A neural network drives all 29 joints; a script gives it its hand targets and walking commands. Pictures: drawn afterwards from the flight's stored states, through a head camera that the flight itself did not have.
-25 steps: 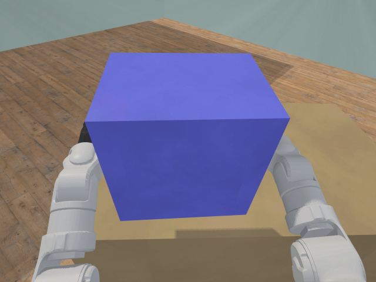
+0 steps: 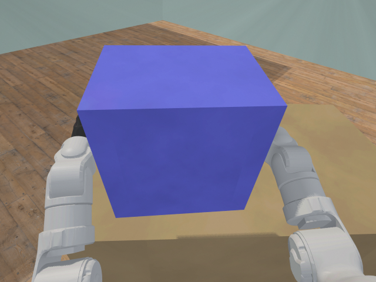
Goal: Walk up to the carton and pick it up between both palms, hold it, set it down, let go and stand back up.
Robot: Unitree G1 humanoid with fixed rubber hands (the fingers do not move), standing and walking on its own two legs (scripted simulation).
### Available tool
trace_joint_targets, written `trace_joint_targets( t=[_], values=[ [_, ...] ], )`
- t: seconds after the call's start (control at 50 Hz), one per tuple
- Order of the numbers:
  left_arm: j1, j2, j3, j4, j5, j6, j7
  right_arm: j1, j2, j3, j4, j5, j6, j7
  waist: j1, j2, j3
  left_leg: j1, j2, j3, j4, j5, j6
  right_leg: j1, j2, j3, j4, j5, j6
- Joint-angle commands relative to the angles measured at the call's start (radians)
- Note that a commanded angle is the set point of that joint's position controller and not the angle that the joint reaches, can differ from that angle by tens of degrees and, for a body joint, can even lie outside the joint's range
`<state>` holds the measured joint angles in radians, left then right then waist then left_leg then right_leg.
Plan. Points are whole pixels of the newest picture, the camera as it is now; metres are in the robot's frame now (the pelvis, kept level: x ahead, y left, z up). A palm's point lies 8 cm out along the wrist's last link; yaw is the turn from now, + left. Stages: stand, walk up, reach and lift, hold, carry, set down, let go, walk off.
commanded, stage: reach and lift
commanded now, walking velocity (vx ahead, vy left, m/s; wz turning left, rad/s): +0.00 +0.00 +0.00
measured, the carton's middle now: (179, 133) +0.37 -0.01 +0.18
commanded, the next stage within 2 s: hold in 0.36 s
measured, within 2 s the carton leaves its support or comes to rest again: neither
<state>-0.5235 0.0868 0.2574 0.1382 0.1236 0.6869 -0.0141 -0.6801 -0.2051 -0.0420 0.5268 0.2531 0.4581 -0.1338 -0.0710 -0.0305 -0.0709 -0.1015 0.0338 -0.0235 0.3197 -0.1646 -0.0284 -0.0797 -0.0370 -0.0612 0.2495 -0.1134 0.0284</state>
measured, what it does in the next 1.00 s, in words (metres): stands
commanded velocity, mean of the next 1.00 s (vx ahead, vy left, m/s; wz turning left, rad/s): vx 0.00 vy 0.00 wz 0.00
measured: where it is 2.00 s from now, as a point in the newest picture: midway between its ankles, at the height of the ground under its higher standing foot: outside the picture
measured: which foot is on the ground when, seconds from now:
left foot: down 0.00-1.00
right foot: down 0.00-1.00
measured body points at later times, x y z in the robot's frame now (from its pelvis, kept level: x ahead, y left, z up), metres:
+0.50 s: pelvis +0.00 +0.00 +0.00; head -0.05 +0.02 +0.45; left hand +0.37 +0.18 +0.19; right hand +0.38 -0.20 +0.21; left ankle +0.01 +0.13 -0.75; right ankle +0.02 -0.14 -0.75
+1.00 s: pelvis +0.00 +0.00 +0.00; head -0.07 +0.01 +0.44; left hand +0.37 +0.18 +0.21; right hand +0.38 -0.19 +0.22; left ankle +0.01 +0.13 -0.75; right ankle +0.02 -0.14 -0.75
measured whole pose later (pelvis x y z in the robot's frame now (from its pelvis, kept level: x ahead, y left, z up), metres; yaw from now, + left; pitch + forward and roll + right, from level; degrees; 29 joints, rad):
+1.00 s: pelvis +0.00 +0.00 +0.00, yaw +0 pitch -2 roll -1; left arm -0.60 0.10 0.28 0.14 0.12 0.78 -0.02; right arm -0.76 -0.23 -0.03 0.53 0.30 0.56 -0.16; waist -0.06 -0.02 -0.12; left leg -0.13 0.04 -0.02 0.33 -0.17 -0.03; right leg -0.10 -0.03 -0.06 0.26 -0.11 0.02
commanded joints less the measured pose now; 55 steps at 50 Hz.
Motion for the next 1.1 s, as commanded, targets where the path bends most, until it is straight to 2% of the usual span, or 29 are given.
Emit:
trace_joint_targets(
  t=[0.0,0.02,0.04,0.1,0.14,0.16,0.2,0.22,0.26,0.3,0.36,0.4,0.44,0.46,0.52,0.56,0.58,0.66,0.68,0.76,0.8,0.84,0.86,0.88,0.92,0.96,1.02,1.04,1.08],
  values=[
    [-0.808,-0.52,-0.478,-0.254,-0.171,-0.067,-0.143,-0.791,0.58,0.328,-0.399,0.109,-0.084,0.158,-0.007,0.063,-0.446,0.057,-0.088,0.032,-0.031,0.253,-0.031,0.186,0.108,0.012,0.026,0.174,-0.004],
    [-0.775,-0.503,-0.461,-0.207,-0.161,-0.061,-0.144,-0.784,0.569,0.308,-0.405,0.117,-0.078,0.157,-0.01,0.049,-0.438,0.055,-0.09,0.033,-0.029,0.26,-0.027,0.193,0.107,0.009,0.021,0.196,0.003],
    [-0.771,-0.518,-0.472,-0.258,-0.173,-0.064,-0.143,-0.813,0.582,0.337,-0.461,0.122,-0.085,0.153,-0.005,0.033,-0.474,0.065,-0.096,0.032,-0.017,0.303,-0.029,0.219,0.106,0.01,0.03,0.238,0.006],
    [-0.78,-0.51,-0.477,-0.251,-0.178,-0.064,-0.134,-0.814,0.575,0.332,-0.469,0.132,-0.078,0.15,-0.002,0.07,-0.486,0.065,-0.094,0.028,-0.005,0.316,-0.032,0.207,0.106,0.016,0.031,0.252,0.004],
    [-0.778,-0.518,-0.501,-0.269,-0.186,-0.048,-0.136,-0.779,0.559,0.327,-0.442,0.14,-0.068,0.151,-0.024,0.083,-0.449,0.076,-0.091,0.025,-0.011,0.332,-0.043,0.185,0.114,0.01,0.027,0.244,0.002],
    [-0.8,-0.5,-0.473,-0.227,-0.175,-0.041,-0.141,-0.812,0.553,0.314,-0.419,0.136,-0.058,0.154,-0.008,0.061,-0.41,0.051,-0.086,0.023,-0.025,0.271,-0.033,0.157,0.114,0.016,0.013,0.18,-0.002],
    [-0.811,-0.499,-0.47,-0.227,-0.177,-0.037,-0.14,-0.819,0.562,0.308,-0.415,0.133,-0.055,0.158,-0.009,0.063,-0.435,0.037,-0.09,0.029,-0.028,0.234,-0.03,0.174,0.106,0.019,0.018,0.169,-0.003],
    [-0.801,-0.506,-0.483,-0.221,-0.189,-0.039,-0.139,-0.825,0.556,0.311,-0.445,0.135,-0.057,0.157,-0.008,0.045,-0.463,0.041,-0.089,0.025,-0.025,0.26,-0.032,0.189,0.109,0.02,0.019,0.197,-0.001],
    [-0.807,-0.52,-0.495,-0.237,-0.188,-0.045,-0.133,-0.853,0.572,0.328,-0.452,0.148,-0.063,0.157,-0.001,0.076,-0.473,0.042,-0.085,0.025,-0.007,0.319,-0.04,0.208,0.113,0.015,0.038,0.228,-0.005],
    [-0.828,-0.492,-0.463,-0.257,-0.182,-0.04,-0.132,-0.826,0.573,0.323,-0.422,0.151,-0.047,0.155,0.005,0.061,-0.477,0.053,-0.089,0.025,-0.013,0.3,-0.031,0.197,0.113,0.017,0.029,0.214,0.002],
    [-0.81,-0.484,-0.435,-0.191,-0.165,-0.029,-0.133,-0.836,0.562,0.308,-0.402,0.151,-0.036,0.157,0.015,0.054,-0.426,0.024,-0.092,0.031,-0.024,0.256,-0.027,0.187,0.108,0.027,0.024,0.185,0.002],
    [-0.818,-0.479,-0.451,-0.229,-0.18,-0.03,-0.136,-0.874,0.579,0.338,-0.46,0.163,-0.04,0.154,0.023,0.047,-0.503,0.04,-0.09,0.033,-0.017,0.273,-0.018,0.206,0.109,0.027,0.028,0.221,0.003],
    [-0.842,-0.497,-0.469,-0.254,-0.198,-0.038,-0.131,-0.866,0.584,0.336,-0.457,0.167,-0.038,0.145,0.001,0.043,-0.517,0.043,-0.094,0.026,-0.003,0.31,-0.026,0.229,0.108,0.028,0.04,0.272,0.008],
    [-0.849,-0.475,-0.455,-0.236,-0.193,-0.035,-0.131,-0.885,0.594,0.342,-0.482,0.174,-0.037,0.143,0.017,0.039,-0.519,0.042,-0.097,0.029,-0.001,0.301,-0.018,0.217,0.111,0.03,0.037,0.271,0.011],
    [-0.843,-0.458,-0.425,-0.216,-0.175,-0.018,-0.139,-0.849,0.578,0.321,-0.406,0.169,-0.01,0.142,0.004,0.056,-0.427,0.017,-0.095,0.029,-0.021,0.236,-0.017,0.195,0.1,0.033,0.023,0.209,0.009],
    [-0.839,-0.452,-0.409,-0.195,-0.176,-0.004,-0.15,-0.892,0.574,0.327,-0.441,0.17,-0.008,0.139,0.021,0.022,-0.465,-0.002,-0.094,0.034,-0.03,0.206,-0.006,0.207,0.103,0.034,0.024,0.177,0.012],
    [-0.873,-0.453,-0.426,-0.208,-0.185,-0.007,-0.148,-0.882,0.589,0.316,-0.392,0.165,0.0,0.141,0.004,0.034,-0.434,-0.008,-0.096,0.033,-0.032,0.201,-0.007,0.189,0.1,0.035,0.021,0.165,0.011],
    [-0.869,-0.483,-0.44,-0.229,-0.19,0.002,-0.134,-0.873,0.576,0.307,-0.413,0.182,0.005,0.142,0.001,0.09,-0.492,0.023,-0.094,0.028,-0.006,0.277,-0.029,0.2,0.109,0.025,0.041,0.221,0.004],
    [-0.872,-0.462,-0.426,-0.215,-0.185,0.005,-0.141,-0.848,0.569,0.296,-0.371,0.186,0.018,0.142,-0.001,0.064,-0.447,0.004,-0.086,0.027,-0.019,0.247,-0.02,0.189,0.109,0.03,0.03,0.196,0.006],
    [-0.853,-0.449,-0.389,-0.172,-0.17,0.017,-0.159,-0.894,0.577,0.316,-0.413,0.181,0.024,0.133,0.01,0.027,-0.452,-0.009,-0.097,0.035,-0.021,0.242,-0.013,0.223,0.105,0.033,0.032,0.219,0.012],
    [-0.897,-0.469,-0.429,-0.249,-0.192,0.007,-0.157,-0.892,0.596,0.32,-0.426,0.189,0.023,0.132,0.001,0.057,-0.503,0.007,-0.099,0.033,-0.019,0.252,-0.018,0.214,0.105,0.039,0.038,0.224,0.011],
    [-0.883,-0.467,-0.44,-0.259,-0.195,0.008,-0.146,-0.887,0.582,0.318,-0.449,0.203,0.02,0.134,-0.002,0.065,-0.503,0.024,-0.094,0.025,-0.001,0.294,-0.031,0.21,0.115,0.031,0.043,0.251,0.011],
    [-0.911,-0.474,-0.43,-0.214,-0.185,0.012,-0.146,-0.911,0.576,0.304,-0.406,0.195,0.026,0.136,0.004,0.08,-0.454,0.003,-0.088,0.029,-0.013,0.249,-0.025,0.182,0.114,0.032,0.03,0.19,0.005],
    [-0.898,-0.461,-0.426,-0.201,-0.191,0.014,-0.15,-0.91,0.579,0.305,-0.42,0.191,0.027,0.137,0.006,0.035,-0.464,-0.009,-0.088,0.026,-0.022,0.215,-0.016,0.186,0.11,0.032,0.023,0.162,0.004],
    [-0.869,-0.467,-0.419,-0.214,-0.187,0.013,-0.148,-0.896,0.583,0.317,-0.451,0.192,0.025,0.136,0.016,0.034,-0.476,-0.009,-0.091,0.026,-0.016,0.25,-0.017,0.211,0.108,0.032,0.034,0.211,0.007],
    [-0.873,-0.462,-0.404,-0.214,-0.173,0.022,-0.153,-0.865,0.573,0.303,-0.373,0.192,0.037,0.136,0.004,0.067,-0.432,-0.007,-0.091,0.031,-0.022,0.262,-0.018,0.206,0.105,0.029,0.033,0.215,0.006],
    [-0.88,-0.471,-0.44,-0.27,-0.199,0.012,-0.148,-0.898,0.59,0.336,-0.47,0.213,0.025,0.133,0.012,0.037,-0.515,0.029,-0.094,0.023,0.003,0.334,-0.024,0.215,0.118,0.036,0.042,0.284,0.007],
    [-0.854,-0.462,-0.412,-0.2,-0.18,0.024,-0.148,-0.883,0.561,0.314,-0.433,0.197,0.031,0.13,0.0,0.044,-0.457,0.019,-0.09,0.026,0.001,0.309,-0.025,0.194,0.114,0.03,0.035,0.249,0.004],
    [-0.907,-0.483,-0.44,-0.255,-0.194,0.014,-0.149,-0.89,0.581,0.3,-0.408,0.197,0.033,0.137,-0.008,0.06,-0.47,0.014,-0.085,0.027,-0.008,0.253,-0.03,0.181,0.116,0.025,0.036,0.185,0.002]
  ],
)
